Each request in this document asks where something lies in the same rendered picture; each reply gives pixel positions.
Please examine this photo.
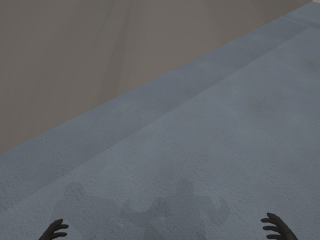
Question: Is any right robot hand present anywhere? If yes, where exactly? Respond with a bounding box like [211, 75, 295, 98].
[261, 212, 298, 240]

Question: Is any left robot hand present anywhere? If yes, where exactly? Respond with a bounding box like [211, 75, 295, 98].
[39, 218, 69, 240]

